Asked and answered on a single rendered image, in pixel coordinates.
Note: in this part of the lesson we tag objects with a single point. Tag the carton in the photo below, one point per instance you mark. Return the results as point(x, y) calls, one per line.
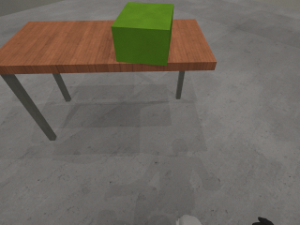
point(142, 33)

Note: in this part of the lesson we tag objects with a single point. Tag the table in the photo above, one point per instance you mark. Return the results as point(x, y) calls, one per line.
point(54, 47)

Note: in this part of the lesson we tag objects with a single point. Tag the right robot thigh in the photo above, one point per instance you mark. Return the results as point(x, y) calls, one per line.
point(187, 220)

